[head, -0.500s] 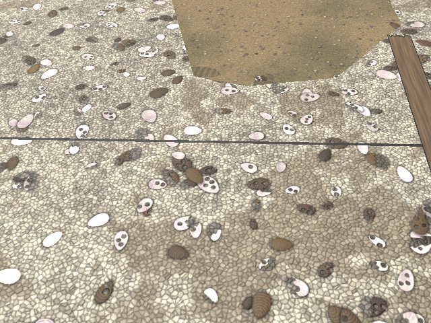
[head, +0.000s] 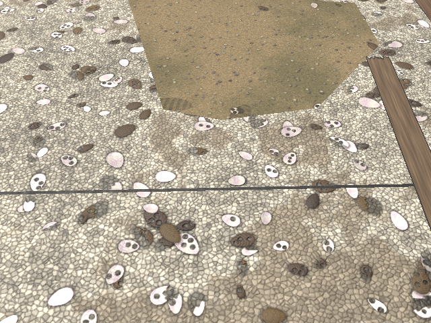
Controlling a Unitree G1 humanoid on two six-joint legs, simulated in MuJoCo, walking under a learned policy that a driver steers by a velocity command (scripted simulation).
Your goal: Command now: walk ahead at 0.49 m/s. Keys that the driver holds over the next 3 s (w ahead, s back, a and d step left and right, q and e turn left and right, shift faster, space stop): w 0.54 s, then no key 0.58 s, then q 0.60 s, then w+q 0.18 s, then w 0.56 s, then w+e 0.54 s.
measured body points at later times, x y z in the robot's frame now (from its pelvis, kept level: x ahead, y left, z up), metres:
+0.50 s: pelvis +0.27 -0.08 +0.00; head +0.29 -0.10 +0.45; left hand +0.33 +0.18 -0.12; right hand +0.36 -0.35 -0.14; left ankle +0.27 +0.08 -0.66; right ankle +0.29 -0.16 -0.74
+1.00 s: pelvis +0.45 -0.04 -0.01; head +0.48 -0.03 +0.44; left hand +0.51 +0.22 -0.16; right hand +0.57 -0.29 -0.14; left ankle +0.55 +0.05 -0.74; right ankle +0.42 -0.19 -0.70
